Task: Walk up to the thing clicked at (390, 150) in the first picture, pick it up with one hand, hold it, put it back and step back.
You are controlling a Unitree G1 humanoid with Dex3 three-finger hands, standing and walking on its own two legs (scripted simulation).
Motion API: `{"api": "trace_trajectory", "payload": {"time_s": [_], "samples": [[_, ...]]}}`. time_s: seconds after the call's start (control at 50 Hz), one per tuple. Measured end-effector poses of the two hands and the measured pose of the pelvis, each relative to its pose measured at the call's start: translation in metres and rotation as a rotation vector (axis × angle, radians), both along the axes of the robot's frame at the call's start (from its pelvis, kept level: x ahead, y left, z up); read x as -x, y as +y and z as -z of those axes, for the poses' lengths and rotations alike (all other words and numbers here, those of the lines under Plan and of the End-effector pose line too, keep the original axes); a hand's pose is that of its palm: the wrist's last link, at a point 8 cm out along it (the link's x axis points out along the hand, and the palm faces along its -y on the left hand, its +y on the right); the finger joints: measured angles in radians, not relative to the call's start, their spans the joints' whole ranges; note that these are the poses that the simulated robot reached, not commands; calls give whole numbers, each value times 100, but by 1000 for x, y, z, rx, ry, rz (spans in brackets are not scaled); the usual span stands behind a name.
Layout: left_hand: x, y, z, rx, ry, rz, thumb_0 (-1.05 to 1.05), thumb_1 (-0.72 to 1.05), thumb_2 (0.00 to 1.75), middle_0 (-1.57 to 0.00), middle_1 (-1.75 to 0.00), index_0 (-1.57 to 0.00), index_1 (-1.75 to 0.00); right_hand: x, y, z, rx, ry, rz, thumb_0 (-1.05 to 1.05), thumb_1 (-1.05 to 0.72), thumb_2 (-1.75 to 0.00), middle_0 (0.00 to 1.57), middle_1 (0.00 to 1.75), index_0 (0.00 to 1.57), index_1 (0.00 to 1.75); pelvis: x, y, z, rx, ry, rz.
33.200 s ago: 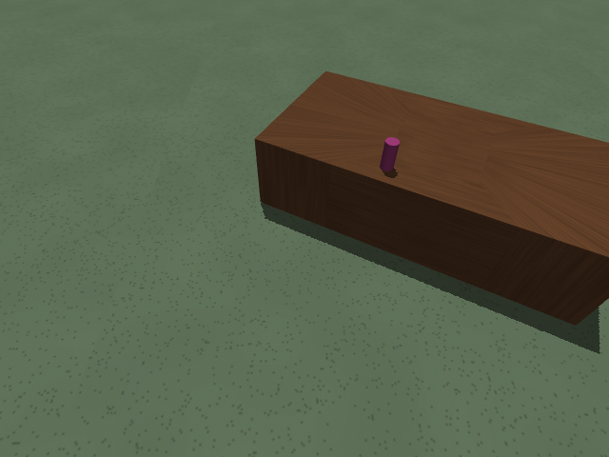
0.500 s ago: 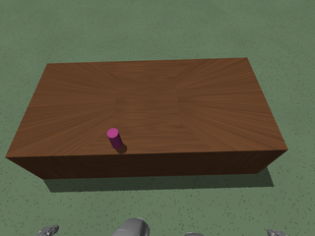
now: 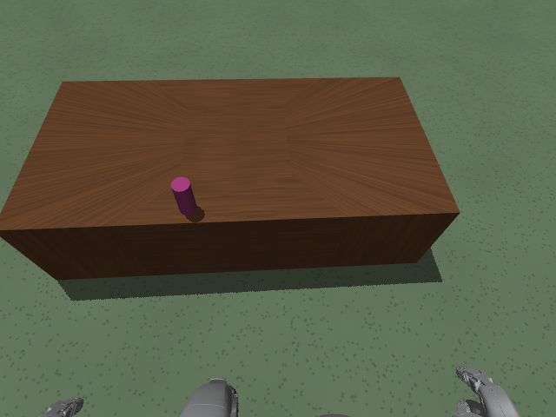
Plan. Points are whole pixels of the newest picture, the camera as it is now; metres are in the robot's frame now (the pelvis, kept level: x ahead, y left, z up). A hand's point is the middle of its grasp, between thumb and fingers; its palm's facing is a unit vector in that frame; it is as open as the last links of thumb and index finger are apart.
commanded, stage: step back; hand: left
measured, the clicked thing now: (184, 196) +0.68 +0.28 -0.33
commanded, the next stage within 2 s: stand in 1.92 s
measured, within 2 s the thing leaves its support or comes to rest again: neither
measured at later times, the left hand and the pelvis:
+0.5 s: hand out of the picture -0.07 +0.26 -0.13, palm faces +0.11 -0.91 -0.39, open 7.4 cm; pelvis -0.17 -0.02 +0.01, yaw +8 degrees
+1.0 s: hand out of the picture -0.30 +0.23 -0.12, palm faces +0.14 -0.89 -0.44, open 7.4 cm; pelvis -0.33 -0.06 +0.01, yaw +9 degrees
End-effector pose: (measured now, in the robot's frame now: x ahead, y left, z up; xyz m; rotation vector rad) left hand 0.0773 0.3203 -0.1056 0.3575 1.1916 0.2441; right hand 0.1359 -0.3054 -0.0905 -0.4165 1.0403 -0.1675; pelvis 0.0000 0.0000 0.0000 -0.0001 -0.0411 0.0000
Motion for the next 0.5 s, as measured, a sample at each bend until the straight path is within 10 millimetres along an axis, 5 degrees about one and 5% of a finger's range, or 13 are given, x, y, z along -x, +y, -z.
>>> {"api": "trace_trajectory", "payload": {"time_s": [0.14, 0.26, 0.38, 0.5], "samples": [[70, -30, -21, -14, 20, -39, 1, 90, 89, -21, -30, -21, -30, 66, -26, 13, -29, 80, 42, 0, -90, -90, 20, 30, 20, 30, 43, -20, -10, -30, -6, -31], [91, -32, -32, -48, -55, -55, 1, 90, 89, -21, -30, -21, -30, 128, -33, 20, -15, 189, 14, 0, -90, -90, 20, 30, 20, 30, 79, -26, -11, -32, 2, -87], [113, -22, -22, -43, -148, -61, 1, 90, 89, -21, -30, -21, -30, 170, -26, 24, 7, 229, -35, 0, -90, -90, 20, 30, 20, 30, 126, -24, 0, -20, -1, -149], [161, -21, -11, -5, -107, -82, 1, 90, 89, -21, -30, -21, -30, 205, -17, 10, 2, 180, -42, 0, -90, -90, 20, 30, 21, 30, 170, -23, -5, -10, -27, -137]]}}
